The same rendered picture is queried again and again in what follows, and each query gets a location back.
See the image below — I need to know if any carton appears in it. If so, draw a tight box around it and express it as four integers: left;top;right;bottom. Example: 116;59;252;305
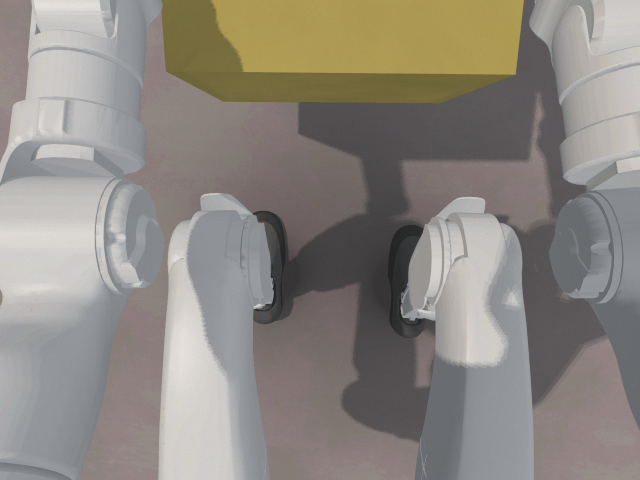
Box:
161;0;524;103

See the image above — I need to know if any robot left forearm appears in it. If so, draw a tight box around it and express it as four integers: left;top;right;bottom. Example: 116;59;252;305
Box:
0;0;163;186

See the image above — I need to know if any robot right upper arm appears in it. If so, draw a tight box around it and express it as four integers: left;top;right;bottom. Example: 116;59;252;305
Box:
549;187;640;430

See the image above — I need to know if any robot left upper arm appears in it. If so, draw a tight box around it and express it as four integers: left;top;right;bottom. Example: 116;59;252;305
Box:
0;176;164;480

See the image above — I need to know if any left robot shin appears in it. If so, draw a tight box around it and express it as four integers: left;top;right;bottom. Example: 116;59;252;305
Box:
168;193;274;309

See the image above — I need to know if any right robot thigh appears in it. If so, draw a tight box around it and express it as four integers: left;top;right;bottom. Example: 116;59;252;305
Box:
415;212;534;480

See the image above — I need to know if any robot right forearm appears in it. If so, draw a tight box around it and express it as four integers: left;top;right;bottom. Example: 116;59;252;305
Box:
529;0;640;191

